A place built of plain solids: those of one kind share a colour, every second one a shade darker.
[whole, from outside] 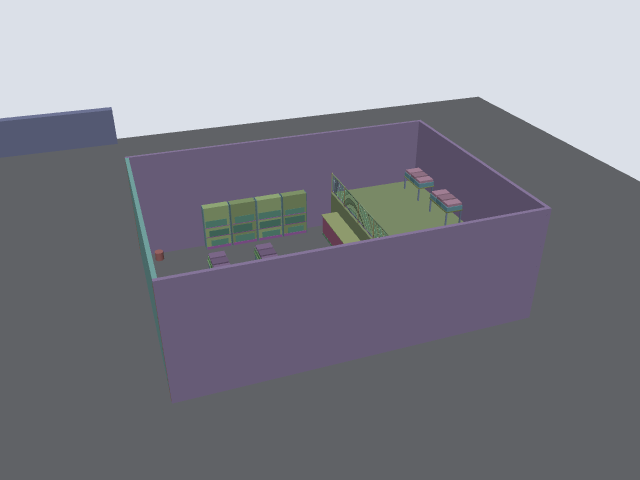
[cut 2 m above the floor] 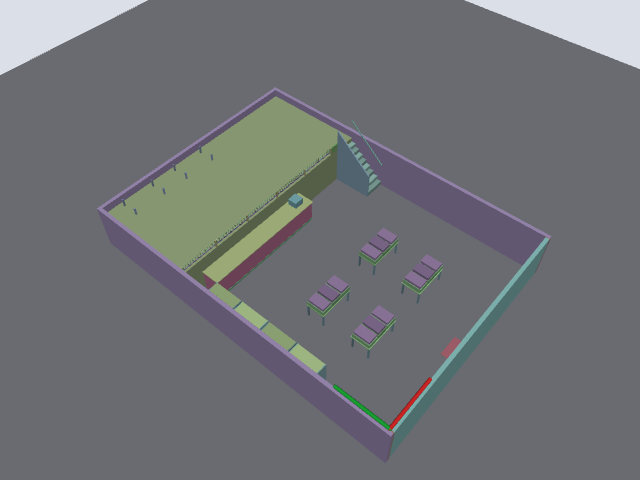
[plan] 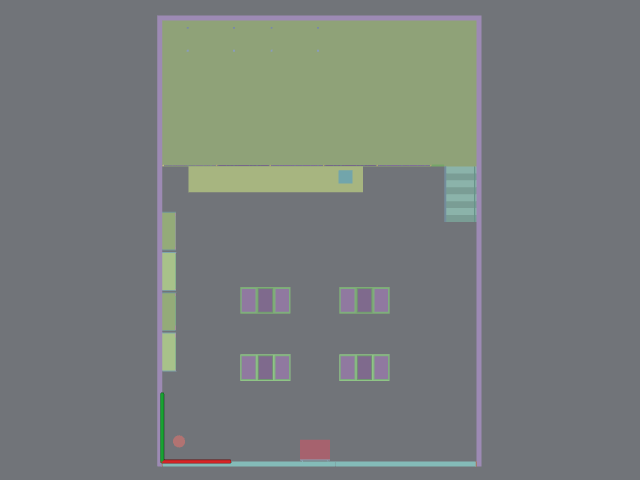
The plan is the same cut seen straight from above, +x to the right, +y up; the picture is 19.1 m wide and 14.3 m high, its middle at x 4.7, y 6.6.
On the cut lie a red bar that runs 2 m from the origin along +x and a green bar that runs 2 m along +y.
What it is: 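A record shop at street level behind a glazed front, one room two levels high, with a raised rear level reached by one straight flight, fitted out in the 1990s to 2020s; 9.4 x 13.1 m, 4.66 m high throughout; its front glazed onto the street; the raised level 1.67 m over the floor, over the rear 4.3 m, open to the hall behind a guard 1.0 m high along its edge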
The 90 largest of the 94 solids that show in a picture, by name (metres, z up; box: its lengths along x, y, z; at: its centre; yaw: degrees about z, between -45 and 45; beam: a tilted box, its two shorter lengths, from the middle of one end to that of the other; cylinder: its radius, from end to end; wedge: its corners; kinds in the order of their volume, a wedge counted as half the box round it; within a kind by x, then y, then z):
{
 "upper_1": {"box": [9.46, 4.4, 1.72], "at": [4.68, 10.99, 0.81]},
 "wall_1": {"box": [0.15, 13.44, 4.71], "at": [-0.07, 6.57, 2.31]},
 "wall_2": {"box": [9.66, 0.15, 4.71], "at": [4.68, 13.21, 2.31]},
 "wall_3": {"box": [0.15, 13.44, 4.71], "at": [9.44, 6.57, 2.31]},
 "street_hedge_1": {"box": [0.6, 15.85, 2.25], "at": [-14.7, -8.07, 1.07]},
 "window_wall_1": {"box": [3.95, 0.15, 4.71], "at": [1.98, -0.07, 2.31]},
 "window_wall_2": {"box": [1.2, 0.15, 4.71], "at": [4.55, -0.07, 2.31]},
 "window_wall_3": {"box": [4.21, 0.15, 4.71], "at": [7.25, -0.07, 2.31]},
 "shelves_body_1": {"box": [0.4, 1.16, 2.1], "at": [0.2, 3.27, 1.0]},
 "shelves_body_2": {"box": [0.4, 1.16, 2.1], "at": [0.2, 4.46, 1.0]},
 "shelves_body_3": {"box": [0.4, 1.16, 2.1], "at": [0.2, 5.67, 1.0]},
 "shelves_body_4": {"box": [0.4, 1.16, 2.1], "at": [0.2, 6.87, 1.0]},
 "counter_1": {"box": [5.16, 0.7, 1.05], "at": [3.38, 8.43, 0.47]},
 "stair_step_1": {"box": [0.96, 0.41, 0.25], "at": [8.93, 7.34, 0.07]},
 "stair_step_2": {"box": [0.96, 0.41, 0.43], "at": [8.93, 7.55, 0.17]},
 "stair_step_3": {"box": [0.96, 0.41, 0.62], "at": [8.93, 7.75, 0.26]},
 "stair_step_4": {"box": [0.96, 0.41, 0.8], "at": [8.93, 7.96, 0.35]},
 "stair_step_5": {"box": [0.96, 0.41, 0.99], "at": [8.93, 8.17, 0.44]},
 "stair_step_6": {"box": [0.96, 0.41, 1.17], "at": [8.93, 8.38, 0.54]},
 "stair_step_7": {"box": [0.96, 0.41, 1.35], "at": [8.93, 8.58, 0.63]},
 "stair_step_8": {"box": [0.96, 0.51, 1.54], "at": [8.93, 8.84, 0.72]},
 "shelves_goods_1": {"box": [0.41, 0.95, 0.32], "at": [0.2, 3.22, 1.25]},
 "shelves_goods_2": {"box": [0.41, 0.77, 0.29], "at": [0.2, 3.31, 0.27]},
 "shelves_goods_3": {"box": [0.41, 0.89, 0.31], "at": [0.2, 3.32, 0.76]},
 "shelves_goods_4": {"box": [0.41, 0.87, 0.38], "at": [0.2, 4.4, 0.8]},
 "shelves_goods_5": {"box": [0.41, 0.89, 0.33], "at": [0.2, 4.47, 0.3]},
 "shelves_goods_6": {"box": [0.41, 0.88, 0.33], "at": [0.2, 4.5, 1.25]},
 "shelves_goods_7": {"box": [0.41, 1.0, 0.35], "at": [0.2, 5.67, 0.78]},
 "shelves_goods_8": {"box": [0.41, 1.05, 0.32], "at": [0.2, 5.67, 1.25]},
 "shelves_goods_9": {"box": [0.41, 0.85, 0.29], "at": [0.2, 5.71, 0.28]},
 "shelves_goods_10": {"box": [0.41, 0.95, 0.34], "at": [0.2, 6.86, 0.78]},
 "shelves_goods_11": {"box": [0.41, 0.93, 0.27], "at": [0.2, 6.87, 1.22]},
 "shelves_goods_12": {"box": [0.41, 0.77, 0.3], "at": [0.2, 6.89, 0.28]},
 "bin_1": {"box": [0.46, 0.74, 0.2], "at": [2.58, 2.8, 0.76]},
 "bin_2": {"box": [0.46, 0.74, 0.2], "at": [2.58, 4.8, 0.76]},
 "bin_3": {"box": [0.46, 0.74, 0.2], "at": [3.08, 2.8, 0.76]},
 "bin_4": {"box": [0.46, 0.74, 0.2], "at": [3.08, 4.8, 0.76]},
 "bin_5": {"box": [0.46, 0.74, 0.2], "at": [3.58, 2.8, 0.76]},
 "bin_6": {"box": [0.46, 0.74, 0.2], "at": [3.58, 4.8, 0.76]},
 "bin_7": {"box": [0.46, 0.74, 0.2], "at": [5.53, 2.8, 0.76]},
 "bin_8": {"box": [0.46, 0.74, 0.2], "at": [5.53, 4.8, 0.76]},
 "bin_9": {"box": [0.46, 0.74, 0.2], "at": [6.03, 2.8, 0.76]},
 "bin_10": {"box": [0.46, 0.74, 0.2], "at": [6.03, 4.8, 0.76]},
 "bin_11": {"box": [0.46, 0.74, 0.2], "at": [6.53, 2.8, 0.76]},
 "bin_12": {"box": [0.46, 0.74, 0.2], "at": [6.53, 4.8, 0.76]},
 "sleeves_1": {"box": [0.41, 0.68, 0.12], "at": [2.58, 2.8, 0.92]},
 "sleeves_2": {"box": [0.41, 0.68, 0.12], "at": [2.58, 4.8, 0.92]},
 "sleeves_3": {"box": [0.41, 0.68, 0.12], "at": [3.08, 2.8, 0.92]},
 "sleeves_4": {"box": [0.41, 0.68, 0.12], "at": [3.08, 4.8, 0.92]},
 "sleeves_5": {"box": [0.41, 0.68, 0.12], "at": [3.58, 2.8, 0.92]},
 "sleeves_6": {"box": [0.41, 0.68, 0.12], "at": [3.58, 4.8, 0.92]},
 "sleeves_7": {"box": [0.41, 0.68, 0.12], "at": [5.53, 2.8, 0.92]},
 "sleeves_8": {"box": [0.41, 0.68, 0.12], "at": [5.53, 4.8, 0.92]},
 "sleeves_9": {"box": [0.41, 0.68, 0.12], "at": [6.03, 2.8, 0.92]},
 "sleeves_10": {"box": [0.41, 0.68, 0.12], "at": [6.03, 4.8, 0.92]},
 "sleeves_11": {"box": [0.41, 0.68, 0.12], "at": [6.53, 2.8, 0.92]},
 "sleeves_12": {"box": [0.41, 0.68, 0.12], "at": [6.53, 4.8, 0.92]},
 "shelves_shelf_1": {"box": [0.41, 1.1, 0.18], "at": [0.21, 3.27, 0.04]},
 "shelves_shelf_2": {"box": [0.41, 1.1, 0.18], "at": [0.21, 4.46, 0.04]},
 "shelves_shelf_3": {"box": [0.41, 1.1, 0.18], "at": [0.21, 5.67, 0.04]},
 "shelves_shelf_4": {"box": [0.41, 1.1, 0.18], "at": [0.21, 6.87, 0.04]},
 "upper_sleeves_1": {"box": [0.41, 0.68, 0.12], "at": [0.95, 12.58, 2.59]},
 "upper_sleeves_2": {"box": [0.41, 0.68, 0.12], "at": [1.45, 12.58, 2.59]},
 "upper_sleeves_3": {"box": [0.41, 0.68, 0.12], "at": [1.95, 12.58, 2.59]},
 "upper_sleeves_4": {"box": [0.41, 0.68, 0.12], "at": [3.45, 12.58, 2.59]},
 "upper_sleeves_5": {"box": [0.41, 0.68, 0.12], "at": [3.95, 12.58, 2.59]},
 "upper_sleeves_6": {"box": [0.41, 0.68, 0.12], "at": [4.45, 12.58, 2.59]},
 "deck_1": {"box": [1.5, 0.8, 0.04], "at": [3.08, 2.8, 0.64]},
 "deck_2": {"box": [1.5, 0.8, 0.04], "at": [3.08, 4.8, 0.64]},
 "deck_3": {"box": [1.5, 0.8, 0.04], "at": [6.03, 2.8, 0.64]},
 "deck_4": {"box": [1.5, 0.8, 0.04], "at": [6.03, 4.8, 0.64]},
 "counter_top_1": {"box": [5.2, 0.78, 0.04], "at": [3.38, 8.41, 1.02]},
 "stallriser_1": {"box": [3.95, 0.05, 0.35], "at": [1.98, -0.02, 0.12]},
 "stallriser_2": {"box": [4.21, 0.05, 0.35], "at": [7.25, -0.02, 0.12]},
 "upper_bin_1": {"box": [0.46, 0.74, 0.2], "at": [1.95, 12.58, 2.43]},
 "upper_bin_2": {"box": [0.46, 0.74, 0.2], "at": [4.45, 12.58, 2.43]},
 "stair_guard_1": {"wedge": [[8.4, 7.13, -0.02], [8.4, 7.13, 1.15], [8.4, 8.8, -0.02], [8.4, 8.8, 2.63], [8.46, 7.13, -0.02], [8.46, 7.13, 1.15], [8.46, 8.8, -0.02], [8.46, 8.8, 2.63]]},
 "shelves_cheek_1": {"box": [0.41, 0.032, 2.1], "at": [0.21, 2.7, 1.0]},
 "shelves_cheek_2": {"box": [0.41, 0.032, 2.1], "at": [0.21, 3.9, 1.0]},
 "shelves_cheek_3": {"box": [0.41, 0.032, 2.1], "at": [0.21, 5.1, 1.0]},
 "shelves_cheek_4": {"box": [0.41, 0.032, 2.1], "at": [0.21, 6.3, 1.0]},
 "stair_wall_rail_1": {"wedge": [[9.29, 7.13, 1.1], [9.29, 7.13, 1.15], [9.29, 8.79, 2.58], [9.29, 8.79, 2.63], [9.32, 7.13, 1.1], [9.32, 7.13, 1.15], [9.32, 8.79, 2.58], [9.32, 8.79, 2.63]]},
 "upper_deck_1": {"box": [1.5, 0.8, 0.04], "at": [3.95, 12.58, 2.31]},
 "till_1": {"box": [0.42, 0.4, 0.28], "at": [5.46, 8.48, 1.18]},
 "plant_pot_1": {"cylinder": 0.18, "from": [0.5, 0.6, 0.0], "to": [0.5, 0.6, 0.38]},
 "door_mat_1": {"box": [0.9, 0.6, 0.07], "at": [4.55, 0.35, -0.02]},
 "front_corner_1": {"box": [0.04, 0.17, 4.56], "at": [9.36, -0.07, 2.23]},
 "upper_guard_return_1": {"box": [0.4, 0.06, 0.99], "at": [8.2, 8.82, 2.12]},
 "counter_kick_1": {"box": [5.16, 0.012, 0.15], "at": [3.38, 8.07, 0.03]},
 "upper_guard_low_1": {"box": [1.59, 0.024, 0.024], "at": [0.83, 8.82, 1.8]}
}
